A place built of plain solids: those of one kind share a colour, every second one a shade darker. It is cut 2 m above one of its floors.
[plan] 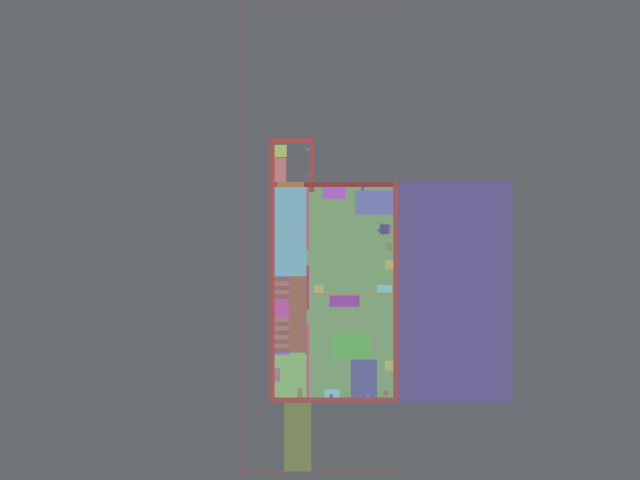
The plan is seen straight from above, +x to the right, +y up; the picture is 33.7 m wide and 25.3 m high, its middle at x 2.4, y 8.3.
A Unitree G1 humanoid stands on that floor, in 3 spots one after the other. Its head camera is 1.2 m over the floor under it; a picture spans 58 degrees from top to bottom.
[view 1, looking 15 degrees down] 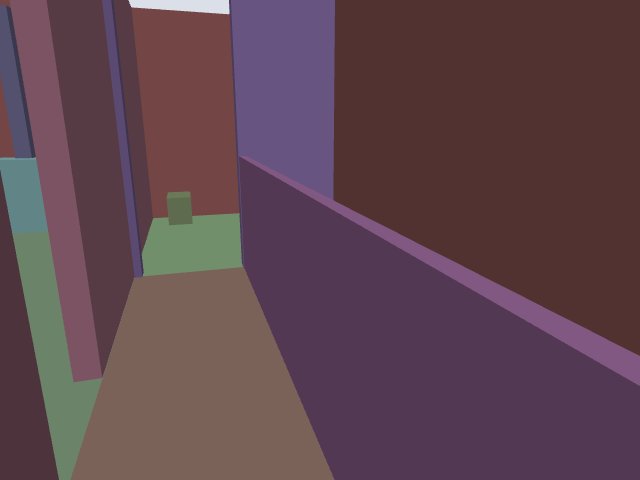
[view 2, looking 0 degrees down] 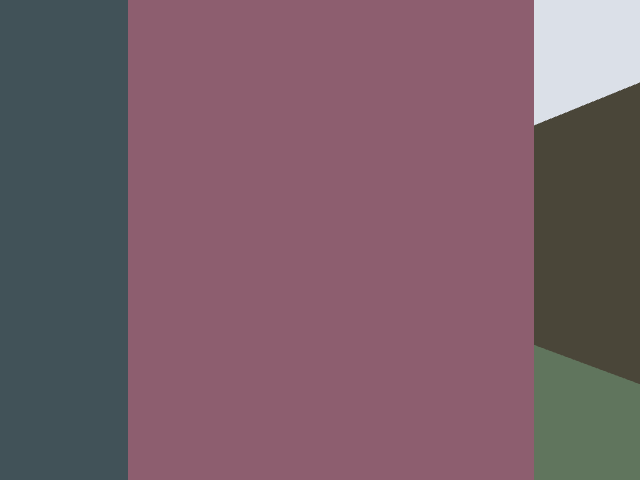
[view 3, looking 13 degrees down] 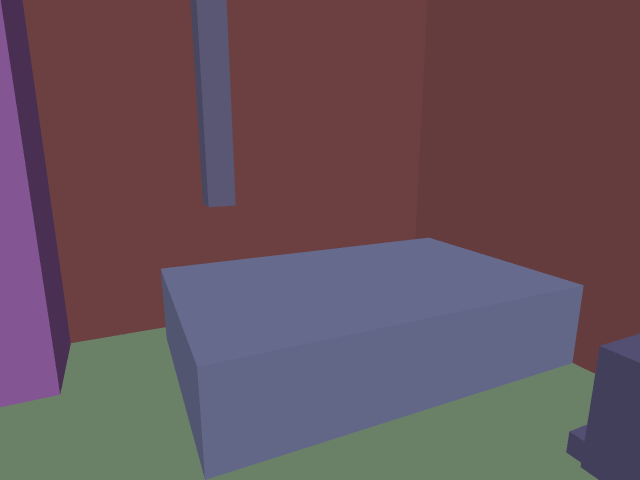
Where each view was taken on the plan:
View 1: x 1.22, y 5.99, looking -107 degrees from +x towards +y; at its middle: well_guard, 1.46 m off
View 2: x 0.38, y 8.71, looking -9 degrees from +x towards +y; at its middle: landing_wall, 1.33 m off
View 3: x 4.07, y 8.26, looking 65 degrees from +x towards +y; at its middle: wall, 3.20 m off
